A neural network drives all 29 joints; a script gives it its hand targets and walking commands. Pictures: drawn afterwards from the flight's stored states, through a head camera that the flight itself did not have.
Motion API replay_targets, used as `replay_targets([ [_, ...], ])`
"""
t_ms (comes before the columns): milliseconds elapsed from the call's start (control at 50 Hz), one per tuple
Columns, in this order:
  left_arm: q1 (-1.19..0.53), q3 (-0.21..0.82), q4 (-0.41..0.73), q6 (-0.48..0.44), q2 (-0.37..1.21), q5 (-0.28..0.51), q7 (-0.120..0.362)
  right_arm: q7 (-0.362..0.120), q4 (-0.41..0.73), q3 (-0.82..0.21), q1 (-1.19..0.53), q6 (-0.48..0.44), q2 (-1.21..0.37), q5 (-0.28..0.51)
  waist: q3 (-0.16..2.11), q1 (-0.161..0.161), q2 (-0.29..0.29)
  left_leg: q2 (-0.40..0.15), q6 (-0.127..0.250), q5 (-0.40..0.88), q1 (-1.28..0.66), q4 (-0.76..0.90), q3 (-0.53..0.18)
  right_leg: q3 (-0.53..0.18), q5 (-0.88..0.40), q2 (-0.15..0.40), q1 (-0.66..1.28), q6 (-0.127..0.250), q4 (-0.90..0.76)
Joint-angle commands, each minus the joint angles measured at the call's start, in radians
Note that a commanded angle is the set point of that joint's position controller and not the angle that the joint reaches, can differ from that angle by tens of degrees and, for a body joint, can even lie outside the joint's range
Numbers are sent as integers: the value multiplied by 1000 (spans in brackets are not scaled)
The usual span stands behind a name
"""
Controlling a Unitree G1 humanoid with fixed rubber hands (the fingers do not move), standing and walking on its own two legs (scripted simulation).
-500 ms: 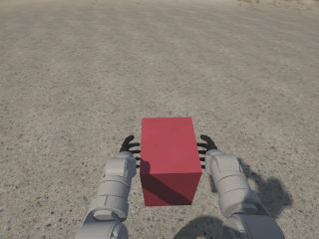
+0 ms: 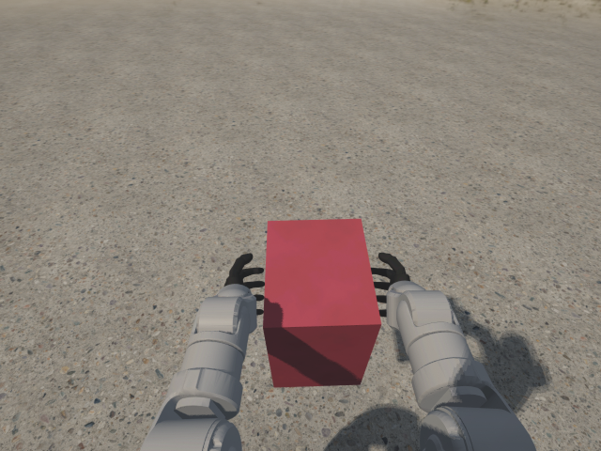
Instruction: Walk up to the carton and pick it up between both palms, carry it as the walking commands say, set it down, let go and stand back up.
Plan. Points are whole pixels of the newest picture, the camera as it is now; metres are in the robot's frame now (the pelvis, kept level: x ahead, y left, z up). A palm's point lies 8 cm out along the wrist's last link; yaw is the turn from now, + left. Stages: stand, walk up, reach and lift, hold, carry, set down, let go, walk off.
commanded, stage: hold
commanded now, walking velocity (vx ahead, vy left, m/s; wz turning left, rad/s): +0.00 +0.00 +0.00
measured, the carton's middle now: (315, 306) +0.36 +0.00 +0.00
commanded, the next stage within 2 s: carry in 0.08 s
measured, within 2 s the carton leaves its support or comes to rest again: neither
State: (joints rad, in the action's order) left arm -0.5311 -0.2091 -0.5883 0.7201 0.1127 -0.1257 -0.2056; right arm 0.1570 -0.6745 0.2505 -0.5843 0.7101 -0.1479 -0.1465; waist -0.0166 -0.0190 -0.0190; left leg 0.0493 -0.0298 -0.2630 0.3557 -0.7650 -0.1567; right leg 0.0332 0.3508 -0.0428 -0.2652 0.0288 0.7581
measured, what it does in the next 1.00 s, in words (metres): steps to the right: left foot, then right foot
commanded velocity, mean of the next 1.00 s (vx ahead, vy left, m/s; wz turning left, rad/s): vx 0.00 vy -0.29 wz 0.00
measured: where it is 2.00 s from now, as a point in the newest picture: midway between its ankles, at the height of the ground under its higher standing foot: outside the picture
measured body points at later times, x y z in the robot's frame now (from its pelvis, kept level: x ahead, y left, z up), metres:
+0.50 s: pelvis -0.01 -0.06 +0.00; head +0.01 -0.08 +0.45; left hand +0.34 +0.04 +0.09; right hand +0.32 -0.21 +0.08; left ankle +0.04 +0.09 -0.68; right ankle +0.00 -0.12 -0.71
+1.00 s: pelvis -0.05 -0.11 +0.00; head -0.03 -0.12 +0.45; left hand +0.29 -0.02 +0.10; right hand +0.26 -0.26 +0.10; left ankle -0.01 +0.04 -0.68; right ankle -0.01 -0.17 -0.71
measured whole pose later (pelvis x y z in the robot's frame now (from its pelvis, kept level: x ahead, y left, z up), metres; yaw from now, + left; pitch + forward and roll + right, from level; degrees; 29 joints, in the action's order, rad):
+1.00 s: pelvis -0.05 -0.11 +0.00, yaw -7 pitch +0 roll +1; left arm -0.42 -0.15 0.15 1.14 0.20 -0.11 -0.21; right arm 0.23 0.16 0.14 -0.43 1.18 -0.21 -0.08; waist -0.05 0.01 0.00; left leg -0.10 -0.05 -0.52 0.46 -0.93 0.07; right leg 0.07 0.33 -0.06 -0.42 0.10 0.75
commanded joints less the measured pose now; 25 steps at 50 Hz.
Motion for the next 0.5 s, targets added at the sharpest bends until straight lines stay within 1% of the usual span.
replay_targets([
  [0, -787, 508, 163, -38, 1251, 210, 340, -267, 209, -471, -762, -66, -1283, 252, 461, -4, 54, 53, 21, -4, -302, 192, 80, -177, 14, 18, 2, -7, -272],
  [40, -787, 507, 159, -38, 1256, 210, 340, -268, 221, -474, -776, -69, -1279, 254, 469, -3, 59, 53, 21, -10, -299, 191, 79, -175, 18, 17, 5, -6, -269],
  [60, -791, 464, 181, -24, 1236, 183, 317, -266, 272, -443, -783, -40, -1164, 211, 414, -1, 123, -153, 51, -61, -123, 271, -60, -160, 112, 138, -132, 24, -111],
  [80, -811, 479, 212, -19, 1228, 191, 307, -259, 296, -448, -774, -34, -1154, 217, 398, 1, 204, -216, 73, -149, -132, 345, -160, -128, 175, 85, -207, 17, -41],
  [100, -833, 499, 246, -12, 1229, 207, 297, -252, 328, -463, -783, -26, -1154, 232, 397, 1, 270, -282, 89, -256, -124, 428, -267, -71, 183, 29, -238, -3, 73],
  [120, -852, 508, 278, -3, 1227, 216, 287, -243, 366, -475, -799, -16, -1155, 245, 400, 4, 295, -339, 111, -337, -86, 488, -358, -57, 169, 21, -227, -21, 210],
  [140, -876, 531, 332, 7, 1220, 236, 274, -231, 414, -497, -811, -1, -1163, 262, 411, 8, 272, -364, 119, -348, -68, 509, -393, -53, 144, 30, -215, -30, 265],
  [160, -885, 551, 379, 22, 1217, 260, 262, -216, 462, -524, -822, 16, -1173, 279, 435, 12, 240, -361, 109, -284, -73, 499, -376, -36, 117, 35, -183, -34, 247],
  [180, -889, 570, 419, 37, 1216, 282, 253, -201, 510, -552, -827, 31, -1184, 292, 465, 16, 224, -344, 103, -147, -89, 461, -330, -21, 97, 38, -142, -28, 181],
  [200, -873, 585, 447, 56, 1216, 301, 246, -183, 545, -568, -814, 50, -1183, 297, 495, 21, 223, -326, 95, -7, -83, 416, -273, -11, 71, 31, -84, -21, 113],
  [220, -849, 603, 483, 75, 1211, 318, 239, -167, 583, -587, -793, 71, -1178, 303, 523, 27, 222, -308, 86, 104, -75, 370, -218, -8, 57, 23, -26, -12, 33],
  [260, -779, 639, 557, 121, 1205, 353, 224, -135, 663, -616, -733, 116, -1151, 313, 563, 34, 230, -274, 66, 224, -56, 262, -157, -67, 62, 18, 66, 13, -111],
  [280, -734, 653, 596, 147, 1190, 368, 214, -118, 698, -624, -681, 144, -1136, 318, 582, 33, 160, -232, 46, 263, -13, 146, -93, -131, -45, 56, 144, 32, -201],
  [300, -671, 646, 600, 170, 1155, 363, 204, -101, 714, -628, -632, 174, -1117, 317, 595, 35, 5, -152, 9, 203, 109, -37, 28, -250, -365, 164, 269, 50, -223],
  [320, -657, 646, 618, 191, 1131, 370, 194, -90, 753, -633, -634, 198, -1094, 325, 555, 39, -187, -42, -37, -180, 298, -206, 181, -355, -681, 301, 313, 114, -203],
  [340, -642, 668, 655, 211, 1122, 380, 184, -80, 792, -642, -634, 222, -1059, 339, 550, 34, -206, -47, -38, -319, 306, -338, 207, -362, -749, 354, 264, 157, -192],
  [360, -583, 649, 682, 233, 1098, 373, 172, -69, 832, -650, -569, 244, -1034, 348, 527, 28, -165, -71, -26, -288, 286, -376, 193, -316, -702, 327, 229, 144, -203],
  [380, -545, 635, 738, 253, 1079, 371, 160, -60, 880, -673, -540, 269, -1032, 372, 518, 24, -135, -77, -21, -254, 273, -381, 194, -284, -696, 298, 227, 135, -211],
  [400, -508, 616, 789, 270, 1058, 367, 146, -51, 895, -693, -490, 296, -1047, 390, 521, 25, -140, -84, -14, -241, 292, -338, 198, -261, -742, 278, 271, 132, -183],
  [420, -500, 609, 847, 283, 1040, 370, 131, -43, 923, -703, -469, 316, -1050, 407, 532, 25, -144, -88, -12, -236, 307, -300, 204, -244, -845, 261, 313, 130, -150],
  [440, -479, 602, 877, 297, 1016, 361, 120, -37, 931, -708, -436, 336, -1046, 414, 541, 26, -156, -86, -11, -237, 304, -273, 215, -235, -923, 259, 338, 136, -134],
  [480, -442, 592, 915, 323, 985, 345, 103, -23, 967, -711, -407, 361, -1033, 421, 560, 29, -177, -90, -10, -242, 304, -205, 224, -237, -1075, 269, 401, 136, -114],
])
